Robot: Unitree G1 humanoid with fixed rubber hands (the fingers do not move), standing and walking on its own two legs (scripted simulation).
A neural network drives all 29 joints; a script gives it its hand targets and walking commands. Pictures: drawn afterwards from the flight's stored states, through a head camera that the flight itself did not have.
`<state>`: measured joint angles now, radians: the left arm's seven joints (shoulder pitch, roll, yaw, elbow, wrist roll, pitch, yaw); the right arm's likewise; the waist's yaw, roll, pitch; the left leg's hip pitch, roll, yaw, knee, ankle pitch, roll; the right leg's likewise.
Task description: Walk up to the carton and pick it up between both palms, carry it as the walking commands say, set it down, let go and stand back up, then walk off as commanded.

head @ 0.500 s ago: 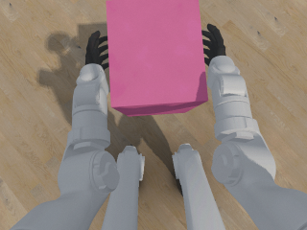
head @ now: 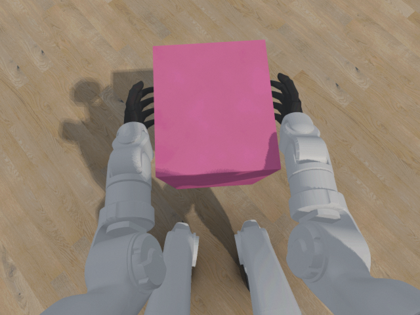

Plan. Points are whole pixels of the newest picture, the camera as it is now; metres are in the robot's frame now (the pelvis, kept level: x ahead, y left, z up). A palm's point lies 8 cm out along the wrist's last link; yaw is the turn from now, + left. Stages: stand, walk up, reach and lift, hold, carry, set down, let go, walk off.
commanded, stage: reach and lift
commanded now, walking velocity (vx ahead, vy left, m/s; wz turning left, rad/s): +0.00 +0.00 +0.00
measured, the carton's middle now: (212, 129) +0.46 +0.00 -0.12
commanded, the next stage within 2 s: none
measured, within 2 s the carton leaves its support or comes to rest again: neither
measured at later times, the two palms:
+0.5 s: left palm (122, 123) +0.42 +0.15 +0.02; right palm (304, 112) +0.43 -0.14 +0.02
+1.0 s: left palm (103, 120) +0.40 +0.15 +0.09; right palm (327, 109) +0.40 -0.14 +0.09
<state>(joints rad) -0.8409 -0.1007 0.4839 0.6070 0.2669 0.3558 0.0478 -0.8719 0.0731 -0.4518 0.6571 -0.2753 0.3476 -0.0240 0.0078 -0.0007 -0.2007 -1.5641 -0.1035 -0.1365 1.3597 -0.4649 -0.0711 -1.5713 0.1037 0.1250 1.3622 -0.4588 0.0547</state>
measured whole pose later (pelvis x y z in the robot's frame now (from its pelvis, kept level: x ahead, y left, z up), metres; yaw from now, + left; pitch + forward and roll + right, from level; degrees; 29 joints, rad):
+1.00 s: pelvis +0.04 +0.00 +0.13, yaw +0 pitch +22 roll +0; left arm -0.49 -0.18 0.43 0.47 0.31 0.35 -0.01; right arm -0.51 0.18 -0.39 0.50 -0.30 0.34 0.00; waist 0.02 0.00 -0.11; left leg -0.83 -0.06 -0.16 0.74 -0.29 -0.05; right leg -0.84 0.07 0.15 0.75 -0.28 0.03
